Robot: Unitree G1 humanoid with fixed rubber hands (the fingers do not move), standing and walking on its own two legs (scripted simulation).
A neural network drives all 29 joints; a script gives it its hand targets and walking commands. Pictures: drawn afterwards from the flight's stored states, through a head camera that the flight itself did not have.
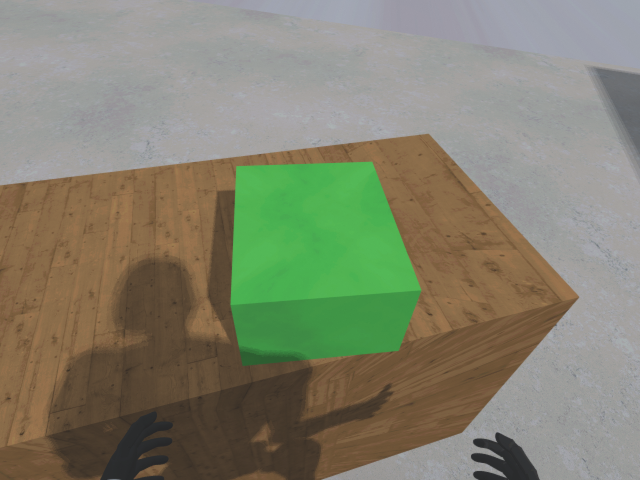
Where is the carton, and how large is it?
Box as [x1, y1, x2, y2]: [230, 162, 420, 365]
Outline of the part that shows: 372,162 236,166 230,304 243,365 398,350 419,295 420,288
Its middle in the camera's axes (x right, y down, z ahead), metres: -0.01 +0.03 +0.64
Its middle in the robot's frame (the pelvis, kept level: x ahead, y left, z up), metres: +0.48 +0.01 +0.00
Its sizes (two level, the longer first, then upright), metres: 0.290 0.241 0.156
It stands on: a pedestal, 0.70 m high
